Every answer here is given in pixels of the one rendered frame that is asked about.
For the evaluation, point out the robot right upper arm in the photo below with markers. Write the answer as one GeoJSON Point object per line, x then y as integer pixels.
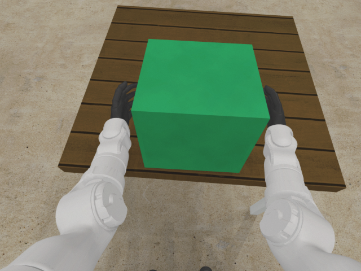
{"type": "Point", "coordinates": [301, 240]}

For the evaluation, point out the robot left forearm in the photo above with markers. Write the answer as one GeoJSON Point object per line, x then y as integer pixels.
{"type": "Point", "coordinates": [110, 161]}

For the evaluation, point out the right robot hand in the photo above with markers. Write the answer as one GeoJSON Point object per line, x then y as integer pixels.
{"type": "Point", "coordinates": [274, 107]}

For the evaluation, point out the table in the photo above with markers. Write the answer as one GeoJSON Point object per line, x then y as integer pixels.
{"type": "Point", "coordinates": [281, 63]}

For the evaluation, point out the left robot hand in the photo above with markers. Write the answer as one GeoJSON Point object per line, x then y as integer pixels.
{"type": "Point", "coordinates": [120, 106]}

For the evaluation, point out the robot left upper arm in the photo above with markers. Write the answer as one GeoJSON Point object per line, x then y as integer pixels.
{"type": "Point", "coordinates": [87, 220]}

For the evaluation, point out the carton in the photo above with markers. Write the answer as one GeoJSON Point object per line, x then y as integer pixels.
{"type": "Point", "coordinates": [198, 105]}

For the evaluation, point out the robot right forearm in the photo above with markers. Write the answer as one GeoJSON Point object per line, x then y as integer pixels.
{"type": "Point", "coordinates": [283, 175]}

